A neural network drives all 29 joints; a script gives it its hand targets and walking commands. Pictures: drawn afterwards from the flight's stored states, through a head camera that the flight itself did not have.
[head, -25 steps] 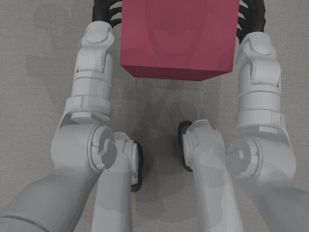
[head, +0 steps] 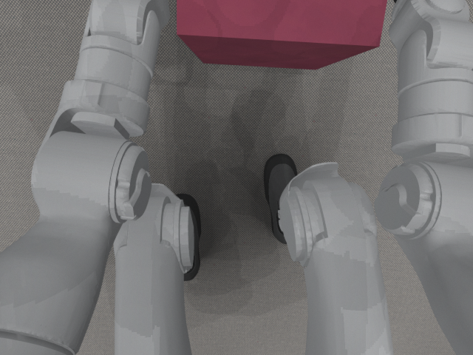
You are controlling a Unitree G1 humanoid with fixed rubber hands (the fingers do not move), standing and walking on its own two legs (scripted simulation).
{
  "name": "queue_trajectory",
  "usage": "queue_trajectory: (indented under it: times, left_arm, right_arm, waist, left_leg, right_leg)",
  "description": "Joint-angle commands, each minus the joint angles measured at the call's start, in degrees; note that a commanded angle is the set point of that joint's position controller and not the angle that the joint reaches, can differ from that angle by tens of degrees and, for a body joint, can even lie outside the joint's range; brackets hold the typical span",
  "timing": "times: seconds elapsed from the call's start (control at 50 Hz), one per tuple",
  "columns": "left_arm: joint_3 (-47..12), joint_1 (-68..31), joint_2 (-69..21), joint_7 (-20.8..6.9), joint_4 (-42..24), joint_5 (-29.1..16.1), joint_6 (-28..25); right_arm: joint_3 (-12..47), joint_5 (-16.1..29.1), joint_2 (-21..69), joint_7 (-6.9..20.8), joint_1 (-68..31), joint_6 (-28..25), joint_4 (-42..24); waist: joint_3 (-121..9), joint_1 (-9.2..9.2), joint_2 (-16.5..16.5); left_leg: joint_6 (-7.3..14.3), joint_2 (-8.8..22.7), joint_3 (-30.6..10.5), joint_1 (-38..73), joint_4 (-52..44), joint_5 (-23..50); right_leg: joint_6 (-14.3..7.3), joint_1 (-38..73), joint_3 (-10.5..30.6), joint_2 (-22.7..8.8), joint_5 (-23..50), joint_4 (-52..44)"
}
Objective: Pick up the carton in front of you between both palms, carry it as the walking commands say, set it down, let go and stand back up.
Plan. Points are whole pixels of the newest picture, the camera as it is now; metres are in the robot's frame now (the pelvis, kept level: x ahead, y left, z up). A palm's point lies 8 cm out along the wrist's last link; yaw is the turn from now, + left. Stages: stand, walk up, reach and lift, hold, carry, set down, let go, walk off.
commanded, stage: set down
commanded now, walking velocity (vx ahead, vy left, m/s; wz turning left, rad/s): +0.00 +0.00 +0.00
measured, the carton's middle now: out of the picture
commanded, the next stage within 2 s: none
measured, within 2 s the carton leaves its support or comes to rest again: rests again in 0.98 s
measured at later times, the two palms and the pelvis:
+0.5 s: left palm out of the picture +0.57 +0.04 -0.19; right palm out of the picture +0.51 -0.26 -0.18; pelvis -0.01 +0.01 -0.02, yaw +0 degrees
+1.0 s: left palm out of the picture +0.57 +0.05 -0.19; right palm out of the picture +0.50 -0.26 -0.18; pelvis -0.01 +0.01 -0.02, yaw -1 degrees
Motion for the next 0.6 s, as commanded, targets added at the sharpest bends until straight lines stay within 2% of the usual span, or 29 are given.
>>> queue_trajectory:
  times: [0.0, 0.12, 0.2, 0.36, 0.46, 0.58]
  left_arm:
    - [-16.63, -31.01, -51.35, -15.23, -9.25, -5.2, -3.15]
    - [-15.99, -32.35, -50.92, -15.65, -6.84, -5.97, -3.81]
    - [-15.12, -33.3, -49.59, -15.6, -5.62, -6.12, -4.24]
    - [-11.51, -30.49, -45.97, -15.56, -1.61, -2.88, -3.82]
    - [-9.38, -27.47, -44.34, -15.99, 0.58, -0.27, -3.13]
    - [-6.9, -23.63, -41.21, -16.55, 2.84, 2.83, -2.3]
  right_arm:
    - [22.34, 7.01, 50.05, 15.94, -32.44, -1.69, -3.59]
    - [18.72, 4.43, 47.62, 16.17, -31.38, -2.57, 0.19]
    - [17.07, 3.92, 46.36, 16.51, -31.95, -3.22, 1.45]
    - [13.97, 2.64, 43.07, 17.47, -31.73, -3.66, 5.18]
    - [12.07, 1.63, 41.36, 17.92, -30.6, -3.8, 7.23]
    - [9.3, -0.24, 38.14, 17.67, -27.64, -3.66, 9.63]
  waist:
    - [-73.15, -1.46, 5.97]
    - [-65.78, -4.23, 8.09]
    - [-62.99, -4.83, 9.27]
    - [-55.06, -3.58, 9.05]
    - [-49.77, -2.12, 8.83]
    - [-42.86, -0.93, 8.76]
  left_leg:
    - [0.7, -3.62, 3.53, 17.66, -11.25, 21.68]
    - [0.68, -3.54, 1.89, 18.28, -11.19, 18.63]
    - [0.77, -3.32, 1.21, 19.44, -11.11, 18.02]
    - [1.39, -2.77, 0.34, 18.79, -10.74, 15.84]
    - [1.62, -2.38, -0.04, 17.47, -10.53, 14.51]
    - [1.81, -1.91, -0.55, 15.44, -10.51, 12.27]
  right_leg:
    - [0.62, 53.81, -4.01, 4.94, 32.77, -2.23]
    - [0.04, 45.22, -4.79, 4.57, 25.55, -2.5]
    - [-0.24, 41.07, -4.86, 4.15, 22.98, -2.3]
    - [-0.23, 34.5, -4.62, 3.8, 17.93, -1.87]
    - [-0.44, 31.86, -4.21, 3.93, 15.5, -1.55]
    - [-0.8, 29.63, -3.71, 4.01, 12.53, -1.64]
